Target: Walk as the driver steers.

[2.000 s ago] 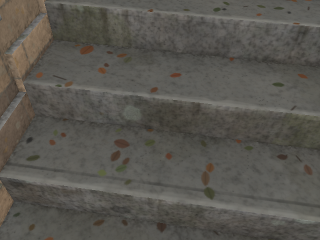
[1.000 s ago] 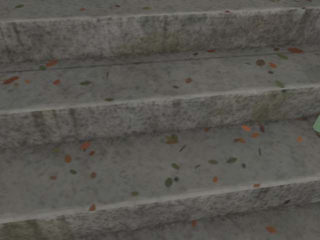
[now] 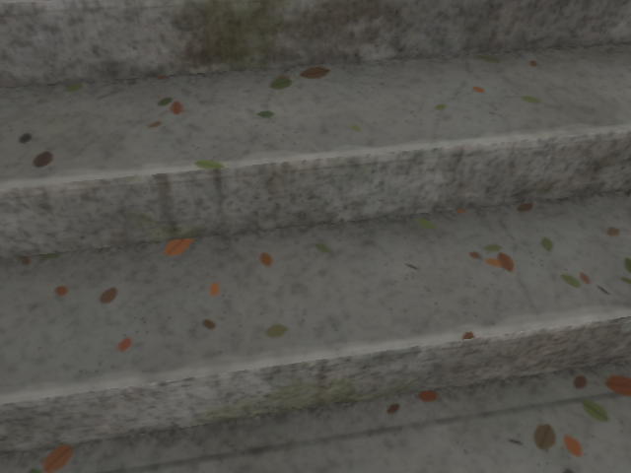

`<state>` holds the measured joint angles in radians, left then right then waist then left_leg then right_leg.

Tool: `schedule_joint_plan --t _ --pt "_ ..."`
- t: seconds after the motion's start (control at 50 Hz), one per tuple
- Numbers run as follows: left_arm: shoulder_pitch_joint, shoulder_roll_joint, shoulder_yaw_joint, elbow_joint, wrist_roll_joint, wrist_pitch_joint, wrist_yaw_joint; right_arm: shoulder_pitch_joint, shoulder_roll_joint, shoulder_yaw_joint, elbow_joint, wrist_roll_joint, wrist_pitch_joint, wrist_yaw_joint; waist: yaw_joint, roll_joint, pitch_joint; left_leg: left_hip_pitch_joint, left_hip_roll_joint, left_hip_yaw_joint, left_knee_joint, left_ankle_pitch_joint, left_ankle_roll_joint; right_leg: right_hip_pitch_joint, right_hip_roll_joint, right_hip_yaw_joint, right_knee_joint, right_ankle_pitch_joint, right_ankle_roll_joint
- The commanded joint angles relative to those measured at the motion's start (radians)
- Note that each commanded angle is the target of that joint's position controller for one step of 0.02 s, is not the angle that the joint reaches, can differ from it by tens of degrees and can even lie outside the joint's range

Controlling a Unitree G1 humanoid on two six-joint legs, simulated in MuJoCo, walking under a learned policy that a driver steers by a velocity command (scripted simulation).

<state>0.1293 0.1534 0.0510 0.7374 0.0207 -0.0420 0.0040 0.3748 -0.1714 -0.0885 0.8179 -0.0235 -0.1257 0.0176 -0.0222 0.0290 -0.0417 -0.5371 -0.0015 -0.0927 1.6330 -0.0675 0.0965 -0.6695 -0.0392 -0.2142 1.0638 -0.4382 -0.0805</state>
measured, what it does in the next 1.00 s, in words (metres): climbs, turning left: left foot 0.16 m higher, then right foot 0.17 m higher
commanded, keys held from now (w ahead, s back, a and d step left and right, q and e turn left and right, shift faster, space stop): w+q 0.54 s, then w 0.28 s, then no key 0.10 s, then e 0.08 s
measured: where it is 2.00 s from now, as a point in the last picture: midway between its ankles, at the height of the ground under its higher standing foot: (137, 139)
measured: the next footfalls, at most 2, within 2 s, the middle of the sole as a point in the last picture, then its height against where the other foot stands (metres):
left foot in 0.40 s outside the picture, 0.16 m higher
right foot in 0.90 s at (255, 284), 0.17 m higher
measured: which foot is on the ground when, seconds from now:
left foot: up 0.00-0.38, down 0.40-0.92, up 0.94-1.00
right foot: down 0.00-0.40, up 0.42-0.88, down 0.90-1.00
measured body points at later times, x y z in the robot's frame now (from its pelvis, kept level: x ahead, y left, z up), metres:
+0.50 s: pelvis +0.28 +0.07 +0.15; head +0.29 +0.06 +0.60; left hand +0.31 +0.34 +0.04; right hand +0.47 -0.13 +0.03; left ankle +0.34 +0.12 -0.49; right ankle +0.16 -0.10 -0.38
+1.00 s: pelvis +0.56 +0.14 +0.33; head +0.57 +0.16 +0.78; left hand +0.67 +0.40 +0.22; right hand +0.68 -0.09 +0.20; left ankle +0.40 +0.17 -0.24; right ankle +0.67 +0.10 -0.33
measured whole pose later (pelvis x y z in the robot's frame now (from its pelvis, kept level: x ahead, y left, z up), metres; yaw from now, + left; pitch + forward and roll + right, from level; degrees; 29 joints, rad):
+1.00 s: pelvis +0.56 +0.14 +0.33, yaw +22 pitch +2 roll -4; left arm 0.08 0.13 0.02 0.70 0.01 -0.03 0.04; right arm 0.41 -0.18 -0.09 0.85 -0.03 -0.12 0.02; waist -0.01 0.04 -0.02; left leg -0.47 -0.13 -0.14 1.51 -0.15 0.07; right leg -0.69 0.07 -0.19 1.04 -0.41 -0.13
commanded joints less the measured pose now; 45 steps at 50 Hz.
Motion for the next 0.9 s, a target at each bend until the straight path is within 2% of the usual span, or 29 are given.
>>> schedule_joint_plan --t 0.02,0.06,0.08,0.12,0.16,0.2,0.24,0.28,0.3,0.32,0.34,0.38,0.4,0.42,0.44,0.46,0.48,0.5,0.54,0.6,0.64,0.68,0.74,0.78,0.82,0.84,0.86,0.88,0.9 --pt "0.115 -0.063 -0.007 0.13 0.029 -0.042 -0.004 -0.088 0.119 0.052 -0.183 -0.007 0.012 -0.024 -0.039 0.027 0.061 -0.439 0.013 -0.06 0.477 0.035 0.046 0.201 -0.277 0.534 -0.655 -0.018 -0.091" --pt "0.183 -0.08 -0.015 0.195 0.024 -0.068 -0.003 -0.059 0.16 0.075 -0.177 0.022 0.048 -0.019 -0.065 -0.051 0.103 -0.559 -0.006 -0.106 0.483 -0.016 0.056 0.247 -0.245 0.336 -0.684 0.138 -0.028" --pt "0.179 -0.053 -0.013 0.196 0.023 -0.079 -0.008 -0.056 0.13 0.068 -0.168 0.023 0.066 -0.018 -0.071 -0.049 0.13 -0.582 -0.019 -0.079 0.413 -0.034 0.038 0.236 -0.239 0.249 -0.717 0.179 -0.009" --pt "0.203 0.002 -0.01 0.218 0.03 -0.101 -0.015 -0.165 0.111 0.063 -0.182 0.01 0.086 -0.031 -0.046 -0.065 0.106 -0.632 -0.076 0.021 0.539 -0.044 0.031 0.269 -0.245 0.157 -0.779 0.282 -0.027" --pt "0.236 0.078 0.003 0.244 0.031 -0.124 -0.025 -0.315 0.114 0.072 -0.269 0.0 0.102 -0.057 -0.047 -0.111 0.127 -0.8 -0.053 0.023 0.69 -0.195 0.051 0.364 -0.29 0.166 -0.872 0.237 -0.053" --pt "0.266 0.105 0.009 0.255 0.021 -0.127 -0.019 -0.404 0.08 0.068 -0.321 -0.004 0.111 -0.07 -0.041 -0.064 0.154 -0.877 -0.031 0.009 0.576 -0.279 0.064 0.453 -0.262 0.108 -0.909 0.153 -0.027" --pt "0.335 0.085 0.005 0.277 0.019 -0.114 0.0 -0.502 0.075 0.081 -0.369 -0.004 0.119 -0.056 -0.026 -0.037 0.152 -0.816 0.001 0.093 0.291 -0.247 0.055 0.463 -0.201 0.033 -0.963 0.118 -0.004" --pt "0.389 0.134 0.016 0.281 0.007 -0.108 0.035 -0.519 0.058 0.083 -0.379 0.003 0.136 -0.022 0.004 -0.095 0.095 -0.657 0.066 0.228 0.069 -0.263 0.063 0.539 -0.217 -0.019 -1.113 0.265 -0.06" --pt "0.344 0.138 0.013 0.253 -0.005 -0.106 0.044 -0.505 0.051 0.078 -0.346 0.006 0.136 -0.005 0.019 -0.079 0.066 -0.542 0.058 0.287 -0.043 -0.302 0.08 0.576 -0.206 -0.075 -1.11 0.483 -0.067" --pt "0.249 0.151 0.009 0.216 -0.035 -0.093 0.047 -0.438 0.09 0.097 -0.324 0.015 0.138 -0.011 -0.05 -0.112 0.012 -0.246 0.013 0.34 -0.256 -0.33 0.094 0.494 -0.173 -0.145 -1.02 1.108 -0.083" --pt "0.301 0.221 0.024 0.192 -0.049 -0.084 0.058 -0.361 0.065 0.085 -0.294 0.025 0.141 -0.025 -0.057 -0.158 -0.093 -0.095 -0.065 0.39 -0.304 -0.363 0.084 0.576 -0.22 -0.109 -0.874 1.617 -0.096" --pt "0.255 0.299 0.048 0.139 -0.071 -0.079 0.03 -0.042 -0.037 0.049 -0.208 0.012 0.135 -0.04 -0.153 -0.259 -0.304 0.132 -0.142 0.304 -0.505 -0.439 0.124 0.765 -0.291 -0.072 -0.428 1.939 -0.08" --pt "0.262 0.309 0.056 0.097 -0.059 -0.086 0.009 -0.015 -0.101 0.017 -0.209 0.013 0.124 -0.029 -0.167 -0.253 -0.35 0.256 -0.142 0.093 -0.704 -0.49 0.139 0.675 -0.26 -0.034 -0.161 1.574 -0.045" --pt "0.175 0.173 0.033 -0.032 -0.026 -0.093 -0.033 -0.068 -0.233 -0.023 -0.191 0.013 0.129 -0.036 -0.101 0.095 -0.306 0.405 0.082 -0.519 -1.05 -0.754 0.257 0.188 -0.044 0.027 0.243 0.567 0.047" --pt "0.111 0.133 0.036 -0.103 0.026 -0.098 -0.059 -0.17 -0.27 -0.054 -0.237 0.011 0.152 -0.047 -0.079 0.109 -0.339 0.383 0.156 -0.971 -1.376 -1.033 0.271 -0.02 0.072 0.272 0.66 0.28 0.071" --pt "0.069 0.057 0.022 -0.156 0.046 -0.098 -0.058 -0.22 -0.251 -0.049 -0.222 0.013 0.147 -0.038 -0.029 0.056 -0.263 0.345 0.18 -0.937 -1.424 -0.963 0.214 -0.148 0.047 0.339 0.895 0.362 0.062" --pt "0.067 0.022 0.004 -0.176 0.051 -0.104 -0.045 -0.184 -0.164 -0.026 -0.159 0.012 0.121 -0.036 0.006 -0.031 -0.137 0.247 0.156 -0.81 -1.351 -0.813 0.163 -0.218 0.029 0.319 0.938 0.43 0.049" --pt "0.051 -0.029 -0.022 -0.204 0.048 -0.114 -0.027 -0.146 -0.093 -0.007 -0.097 0.005 0.099 -0.041 0.026 -0.043 -0.027 0.16 0.131 -0.691 -1.288 -0.636 0.145 -0.301 0.015 0.311 1.017 0.425 0.021" --pt "0.047 -0.084 -0.058 -0.21 0.054 -0.084 -0.016 -0.081 -0.023 0.012 -0.002 -0.011 0.069 -0.044 0.059 -0.089 0.046 0.11 0.064 -0.446 -1.214 -0.357 0.129 -0.396 0.017 0.304 1.087 0.4 -0.008" --pt "0.053 -0.077 -0.073 -0.207 0.044 -0.041 0.002 -0.022 -0.042 0.019 0.04 -0.005 0.037 -0.022 0.084 -0.094 0.088 0.113 0.045 -0.217 -1.185 -0.063 0.066 -0.496 -0.017 0.267 0.977 0.33 0.004" --pt "-0.091 -0.109 -0.09 -0.233 0.029 -0.025 0.013 0.081 -0.056 0.03 0.091 -0.009 0.013 -0.01 0.022 -0.035 0.076 0.164 0.067 -0.231 -1.239 -0.008 0.062 -0.634 0.006 0.159 1.123 0.261 0.013" --pt "-0.206 -0.163 -0.116 -0.285 0.026 -0.025 0.021 0.126 -0.078 0.032 0.123 -0.008 -0.001 -0.012 -0.004 0.039 0.085 0.259 0.1 -0.277 -1.315 -0.193 0.063 -0.817 -0.015 0.157 1.218 0.191 -0.003" --pt "-0.403 -0.154 -0.133 -0.374 0.026 -0.013 0.009 0.183 -0.067 0.038 0.152 0.007 0.006 -0.024 -0.055 0.031 0.126 0.254 0.076 -0.264 -1.442 -0.247 0.059 -0.792 -0.018 0.104 0.965 0.135 -0.019" --pt "-0.476 -0.156 -0.143 -0.413 0.021 0.001 -0.001 0.243 -0.08 0.027 0.157 0.03 0.032 -0.075 -0.093 0.036 0.052 0.332 0.111 -0.232 -1.619 0.116 0.108 -0.56 -0.017 0.056 0.687 0.077 -0.024" --pt "-0.317 -0.137 -0.127 -0.32 0.003 0.007 -0.013 0.18 -0.07 0.027 0.121 0.041 0.036 -0.086 -0.012 0.0 -0.066 0.373 0.085 -0.014 -1.536 0.81 0.072 -0.17 0.046 -0.022 0.414 0.073 -0.063" --pt "-0.235 -0.13 -0.116 -0.28 -0.013 0.006 -0.014 0.158 -0.12 0.016 0.088 0.035 0.034 -0.088 0.024 0.04 -0.164 0.364 0.123 -0.01 -1.45 1.228 0.081 0.049 0.099 -0.032 0.315 0.058 -0.077" --pt "-0.095 -0.083 -0.087 -0.226 -0.03 0.018 0.003 0.125 -0.178 -0.003 0.046 0.031 0.022 -0.088 0.087 0.101 -0.238 0.43 0.153 -0.019 -1.306 1.64 0.064 0.158 0.129 -0.017 0.272 0.093 -0.074" --pt "0.022 -0.006 -0.061 -0.198 -0.043 0.017 0.013 0.069 -0.23 -0.019 0.02 0.038 -0.005 -0.072 0.152 0.159 -0.259 0.526 0.198 -0.067 -1.147 1.744 0.055 0.207 0.118 0.043 0.082 0.1 -0.072" --pt "0.092 0.058 -0.034 -0.175 -0.031 0.007 0.026 0.002 -0.242 -0.033 -0.002 0.056 -0.024 -0.043 0.211 0.16 -0.3 0.544 0.164 -0.044 -0.942 1.68 0.024 0.339 0.12 0.103 -0.155 0.172 -0.081"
